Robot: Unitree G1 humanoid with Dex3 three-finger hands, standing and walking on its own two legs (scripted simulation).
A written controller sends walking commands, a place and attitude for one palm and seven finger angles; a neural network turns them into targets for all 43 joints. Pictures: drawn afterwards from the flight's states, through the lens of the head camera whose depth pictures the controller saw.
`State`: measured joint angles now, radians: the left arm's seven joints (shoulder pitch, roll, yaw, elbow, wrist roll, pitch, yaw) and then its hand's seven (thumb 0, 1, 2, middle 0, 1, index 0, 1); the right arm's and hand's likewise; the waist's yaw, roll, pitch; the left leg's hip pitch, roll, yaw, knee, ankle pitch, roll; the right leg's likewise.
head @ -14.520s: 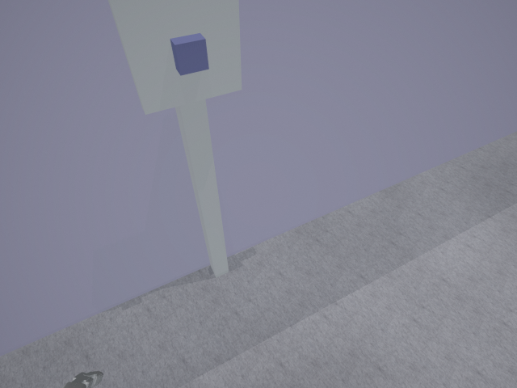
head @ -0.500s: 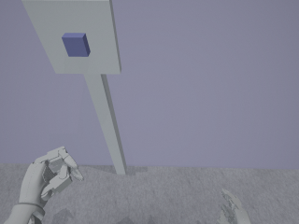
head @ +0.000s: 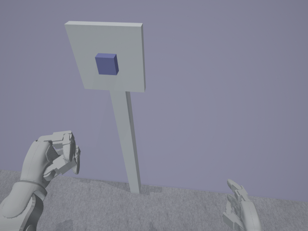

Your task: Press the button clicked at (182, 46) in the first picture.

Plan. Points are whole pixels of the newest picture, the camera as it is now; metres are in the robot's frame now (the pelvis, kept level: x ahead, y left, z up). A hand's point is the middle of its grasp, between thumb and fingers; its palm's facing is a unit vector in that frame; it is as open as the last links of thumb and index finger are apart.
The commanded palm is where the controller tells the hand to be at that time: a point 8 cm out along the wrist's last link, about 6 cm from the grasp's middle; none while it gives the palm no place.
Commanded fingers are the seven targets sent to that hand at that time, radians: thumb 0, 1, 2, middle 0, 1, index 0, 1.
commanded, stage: raise the hand and make a fist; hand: left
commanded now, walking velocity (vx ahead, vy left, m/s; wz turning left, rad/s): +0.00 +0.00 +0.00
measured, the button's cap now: (107, 63) +0.52 +0.20 +0.21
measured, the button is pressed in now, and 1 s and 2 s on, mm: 0 0 0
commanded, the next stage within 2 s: aim a knuckle at the button in 0.72 s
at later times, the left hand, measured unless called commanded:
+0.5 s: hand (68, 137) +0.23 +0.20 +0.20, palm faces +0.04 -1.00 -0.08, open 3.1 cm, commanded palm +0.19 +0.24 +0.21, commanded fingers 0.00 0.90 0.90 -1.30 -1.50 -1.30 -1.50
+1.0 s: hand (75, 132) +0.24 +0.19 +0.20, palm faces +0.06 -1.00 -0.07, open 3.1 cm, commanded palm +0.22 +0.23 +0.21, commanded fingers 0.00 0.90 0.90 -1.30 -1.50 -1.30 -1.50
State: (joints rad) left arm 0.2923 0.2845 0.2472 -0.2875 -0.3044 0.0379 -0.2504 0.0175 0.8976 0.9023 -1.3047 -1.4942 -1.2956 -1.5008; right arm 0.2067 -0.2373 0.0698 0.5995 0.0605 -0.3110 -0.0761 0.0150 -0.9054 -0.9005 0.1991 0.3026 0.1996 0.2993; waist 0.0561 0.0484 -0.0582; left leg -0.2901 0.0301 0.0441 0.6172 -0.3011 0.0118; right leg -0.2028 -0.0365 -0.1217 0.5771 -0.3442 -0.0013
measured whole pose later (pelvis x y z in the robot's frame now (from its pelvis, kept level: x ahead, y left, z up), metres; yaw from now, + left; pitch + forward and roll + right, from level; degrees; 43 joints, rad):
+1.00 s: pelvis -0.01 -0.02 +0.01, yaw +0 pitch -5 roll +0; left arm 0.01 0.34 0.33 -0.19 -0.32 0.29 -0.27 0.02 0.90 0.90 -1.31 -1.50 -1.30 -1.50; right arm 0.18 -0.26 0.08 0.66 0.08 -0.25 -0.11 0.02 -0.91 -0.90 0.20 0.30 0.20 0.30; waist 0.06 0.07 -0.03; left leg -0.18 0.04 0.03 0.51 -0.23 -0.02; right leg -0.11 -0.02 -0.13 0.50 -0.30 -0.03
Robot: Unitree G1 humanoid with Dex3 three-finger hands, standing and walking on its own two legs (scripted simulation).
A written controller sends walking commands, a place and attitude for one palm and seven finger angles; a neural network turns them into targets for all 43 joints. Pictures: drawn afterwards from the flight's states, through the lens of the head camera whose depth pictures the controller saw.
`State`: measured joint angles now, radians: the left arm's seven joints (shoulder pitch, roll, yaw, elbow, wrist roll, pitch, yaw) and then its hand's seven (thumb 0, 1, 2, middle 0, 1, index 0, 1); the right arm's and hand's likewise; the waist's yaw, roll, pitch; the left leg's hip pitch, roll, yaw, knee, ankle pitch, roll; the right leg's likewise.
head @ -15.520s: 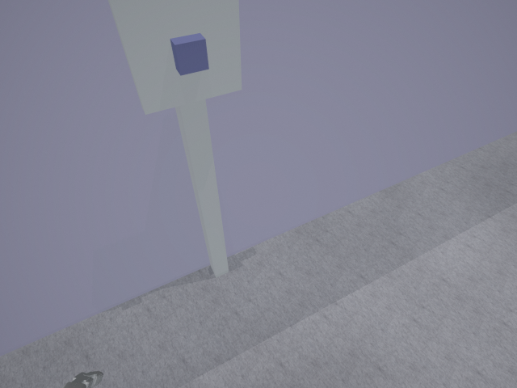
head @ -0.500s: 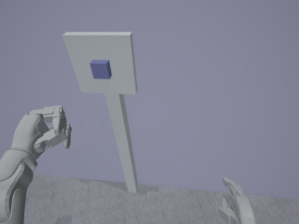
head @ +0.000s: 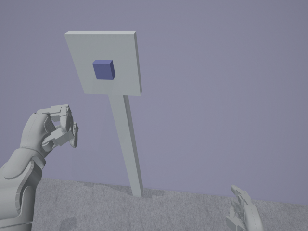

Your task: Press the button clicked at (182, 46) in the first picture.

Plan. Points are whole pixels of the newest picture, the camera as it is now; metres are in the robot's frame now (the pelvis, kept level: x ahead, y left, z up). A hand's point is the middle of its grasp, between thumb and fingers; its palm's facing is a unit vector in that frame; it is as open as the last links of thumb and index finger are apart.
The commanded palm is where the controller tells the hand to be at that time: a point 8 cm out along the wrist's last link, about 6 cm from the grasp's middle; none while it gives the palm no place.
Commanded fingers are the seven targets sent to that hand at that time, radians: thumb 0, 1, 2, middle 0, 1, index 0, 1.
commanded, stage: aim a knuckle at the button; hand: left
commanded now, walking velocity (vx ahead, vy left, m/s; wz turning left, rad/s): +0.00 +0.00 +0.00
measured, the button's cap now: (104, 69) +0.53 +0.23 +0.20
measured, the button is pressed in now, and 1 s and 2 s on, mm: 0 0 0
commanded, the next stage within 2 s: press the button with the knuckle in 1.72 s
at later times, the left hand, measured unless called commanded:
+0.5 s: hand (89, 110) +0.34 +0.21 +0.18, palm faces +0.02 -1.00 -0.03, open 3.1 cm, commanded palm +0.32 +0.26 +0.19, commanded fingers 0.00 0.90 0.90 -1.30 -1.50 -1.30 -1.50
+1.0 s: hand (104, 95) +0.43 +0.20 +0.17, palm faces +0.03 -1.00 -0.02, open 3.1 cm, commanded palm +0.41 +0.26 +0.18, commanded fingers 0.00 0.90 0.90 -1.30 -1.50 -1.30 -1.50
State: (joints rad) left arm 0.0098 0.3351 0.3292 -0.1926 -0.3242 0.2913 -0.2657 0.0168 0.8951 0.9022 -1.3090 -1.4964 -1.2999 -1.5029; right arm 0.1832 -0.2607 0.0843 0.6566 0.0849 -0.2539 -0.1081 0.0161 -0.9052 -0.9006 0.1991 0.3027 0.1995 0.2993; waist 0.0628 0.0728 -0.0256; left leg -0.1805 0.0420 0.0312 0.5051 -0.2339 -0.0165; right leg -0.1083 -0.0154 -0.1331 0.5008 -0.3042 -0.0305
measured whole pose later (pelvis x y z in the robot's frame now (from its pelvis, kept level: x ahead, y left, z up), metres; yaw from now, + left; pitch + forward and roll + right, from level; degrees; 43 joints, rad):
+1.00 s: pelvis +0.02 +0.01 +0.00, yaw -2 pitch +1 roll +0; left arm -0.58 0.38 0.30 0.59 -0.19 0.12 -0.20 0.02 0.90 0.90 -1.30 -1.50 -1.30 -1.50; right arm 0.27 -0.27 0.05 0.67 0.08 -0.11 -0.10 0.01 -0.91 -0.90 0.20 0.30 0.20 0.30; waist -0.03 0.03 -0.02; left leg -0.26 0.04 0.07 0.49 -0.24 0.00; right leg -0.20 -0.02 -0.09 0.48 -0.29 -0.02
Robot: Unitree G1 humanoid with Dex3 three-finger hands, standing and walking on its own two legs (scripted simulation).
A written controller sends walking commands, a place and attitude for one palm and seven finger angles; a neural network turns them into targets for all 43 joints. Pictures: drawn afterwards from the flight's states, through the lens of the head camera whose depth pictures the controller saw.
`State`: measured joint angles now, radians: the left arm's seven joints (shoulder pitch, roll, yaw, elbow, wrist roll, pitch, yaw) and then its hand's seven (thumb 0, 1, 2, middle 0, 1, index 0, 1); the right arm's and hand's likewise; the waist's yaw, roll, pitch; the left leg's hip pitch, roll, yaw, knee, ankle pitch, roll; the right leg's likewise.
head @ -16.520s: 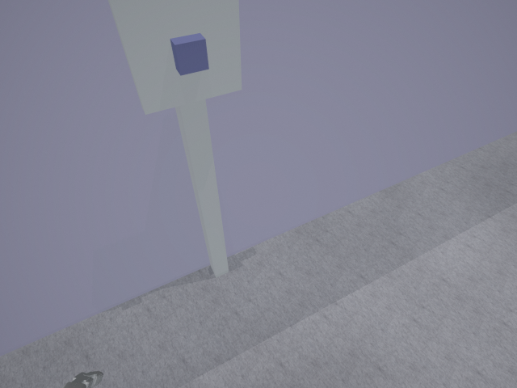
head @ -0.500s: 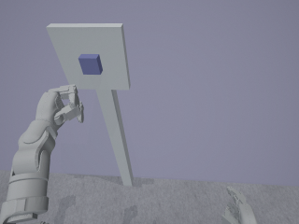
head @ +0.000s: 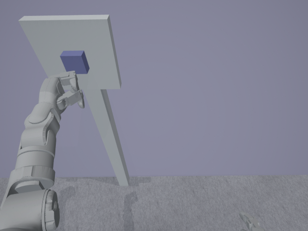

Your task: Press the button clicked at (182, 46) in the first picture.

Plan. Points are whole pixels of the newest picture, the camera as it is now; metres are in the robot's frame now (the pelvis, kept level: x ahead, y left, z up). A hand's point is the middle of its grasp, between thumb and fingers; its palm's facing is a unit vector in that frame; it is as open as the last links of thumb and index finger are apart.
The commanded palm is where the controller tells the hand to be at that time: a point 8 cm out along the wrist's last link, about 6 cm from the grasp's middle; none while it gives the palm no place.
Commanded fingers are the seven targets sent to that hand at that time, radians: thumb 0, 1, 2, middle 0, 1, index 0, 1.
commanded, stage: aim a knuckle at the button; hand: left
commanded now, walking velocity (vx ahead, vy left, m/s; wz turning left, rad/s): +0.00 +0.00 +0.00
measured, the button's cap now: (75, 61) +0.50 +0.23 +0.20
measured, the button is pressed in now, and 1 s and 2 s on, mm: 0 0 13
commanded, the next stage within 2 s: press the button with the knuckle in 0.72 s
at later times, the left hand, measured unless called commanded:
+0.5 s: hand (74, 94) +0.40 +0.22 +0.17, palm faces +0.06 -1.00 -0.01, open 3.1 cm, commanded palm +0.38 +0.26 +0.17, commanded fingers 0.00 0.90 0.90 -1.30 -1.50 -1.30 -1.50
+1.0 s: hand (75, 91) +0.41 +0.21 +0.17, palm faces +0.06 -1.00 +0.01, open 3.1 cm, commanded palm +0.39 +0.27 +0.17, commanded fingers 0.00 0.90 0.90 -1.30 -1.50 -1.30 -1.50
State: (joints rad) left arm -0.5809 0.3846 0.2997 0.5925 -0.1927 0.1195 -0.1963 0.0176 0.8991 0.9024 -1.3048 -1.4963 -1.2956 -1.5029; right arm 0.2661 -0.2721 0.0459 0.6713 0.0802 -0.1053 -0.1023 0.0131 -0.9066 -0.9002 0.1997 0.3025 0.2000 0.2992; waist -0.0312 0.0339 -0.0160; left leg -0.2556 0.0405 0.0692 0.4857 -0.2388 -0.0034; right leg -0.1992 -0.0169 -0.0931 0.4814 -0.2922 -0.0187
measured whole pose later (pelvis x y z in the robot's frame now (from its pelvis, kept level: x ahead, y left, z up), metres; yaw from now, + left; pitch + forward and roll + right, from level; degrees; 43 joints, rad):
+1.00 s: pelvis +0.00 +0.00 +0.00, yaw +0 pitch +2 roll +0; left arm -0.64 0.41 0.32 0.72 -0.20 0.05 -0.24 0.02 0.90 0.90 -1.31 -1.50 -1.30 -1.50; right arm 0.30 -0.28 0.04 0.67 0.08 -0.07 -0.10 0.01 -0.91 -0.90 0.20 0.30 0.20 0.30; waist -0.04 0.03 -0.03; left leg -0.29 0.04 0.07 0.51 -0.24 0.00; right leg -0.23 -0.01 -0.09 0.49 -0.29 -0.02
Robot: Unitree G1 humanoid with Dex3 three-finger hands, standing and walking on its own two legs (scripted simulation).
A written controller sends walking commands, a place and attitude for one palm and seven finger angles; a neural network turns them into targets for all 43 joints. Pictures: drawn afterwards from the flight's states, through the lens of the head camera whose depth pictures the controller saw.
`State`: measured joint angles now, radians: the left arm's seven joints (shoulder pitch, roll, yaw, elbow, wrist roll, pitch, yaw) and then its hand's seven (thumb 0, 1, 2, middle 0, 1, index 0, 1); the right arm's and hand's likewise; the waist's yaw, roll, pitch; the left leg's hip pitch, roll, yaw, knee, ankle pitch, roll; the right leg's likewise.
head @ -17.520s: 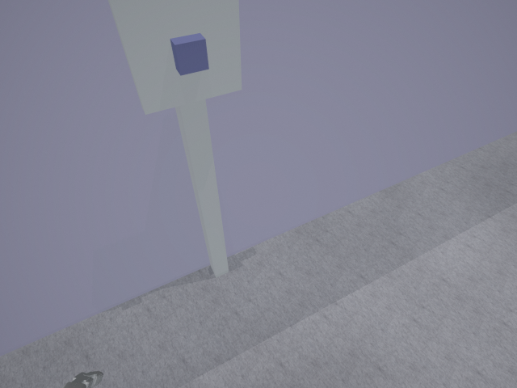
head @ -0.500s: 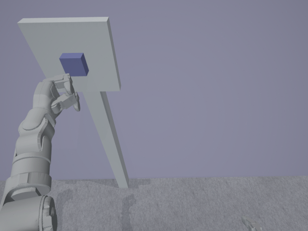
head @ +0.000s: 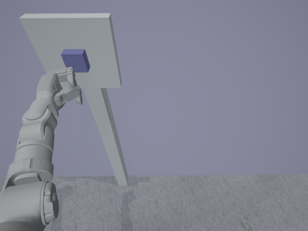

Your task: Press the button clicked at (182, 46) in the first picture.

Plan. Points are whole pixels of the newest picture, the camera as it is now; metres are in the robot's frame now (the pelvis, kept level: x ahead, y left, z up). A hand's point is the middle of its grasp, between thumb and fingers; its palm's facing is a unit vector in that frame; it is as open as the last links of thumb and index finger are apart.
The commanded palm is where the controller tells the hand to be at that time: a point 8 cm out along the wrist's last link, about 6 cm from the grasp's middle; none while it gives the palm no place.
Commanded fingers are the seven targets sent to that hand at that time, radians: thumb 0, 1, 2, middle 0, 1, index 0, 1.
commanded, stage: press the button with the knuckle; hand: left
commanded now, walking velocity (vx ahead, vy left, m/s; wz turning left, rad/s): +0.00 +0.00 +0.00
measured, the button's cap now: (76, 60) +0.51 +0.23 +0.20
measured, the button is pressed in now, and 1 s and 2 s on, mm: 0 13 0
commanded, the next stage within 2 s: hold the button down briefly in 0.92 s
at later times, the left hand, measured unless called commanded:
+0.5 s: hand (80, 81) +0.45 +0.21 +0.17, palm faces +0.04 -1.00 +0.01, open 3.0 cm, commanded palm +0.43 +0.26 +0.17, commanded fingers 0.00 0.90 0.90 -1.30 -1.50 -1.30 -1.50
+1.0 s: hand (82, 78) +0.46 +0.21 +0.18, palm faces +0.04 -1.00 -0.01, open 3.1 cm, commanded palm +0.47 +0.26 +0.17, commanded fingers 0.00 0.90 0.90 -1.30 -1.50 -1.30 -1.50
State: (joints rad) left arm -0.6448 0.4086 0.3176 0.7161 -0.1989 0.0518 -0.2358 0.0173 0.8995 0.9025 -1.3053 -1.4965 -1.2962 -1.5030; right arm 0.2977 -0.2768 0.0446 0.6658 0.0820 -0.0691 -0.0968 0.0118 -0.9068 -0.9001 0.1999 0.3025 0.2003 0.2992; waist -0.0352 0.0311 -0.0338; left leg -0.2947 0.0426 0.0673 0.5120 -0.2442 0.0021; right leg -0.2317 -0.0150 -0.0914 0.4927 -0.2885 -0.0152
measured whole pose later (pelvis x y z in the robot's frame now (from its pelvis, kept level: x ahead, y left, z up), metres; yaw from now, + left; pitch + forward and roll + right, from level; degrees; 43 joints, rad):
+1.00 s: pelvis -0.02 +0.00 -0.01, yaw +1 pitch +6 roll -1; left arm -1.02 0.53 0.32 1.23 -0.13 -0.16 -0.25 0.04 0.84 0.98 -1.30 -1.50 -1.30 -1.50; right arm 0.38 -0.29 0.04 0.73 0.05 -0.11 -0.08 0.01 -0.91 -0.90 0.20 0.30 0.20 0.30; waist -0.10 0.03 -0.03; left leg -0.47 0.05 0.04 0.59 -0.23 0.01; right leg -0.39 -0.01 -0.11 0.55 -0.28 -0.01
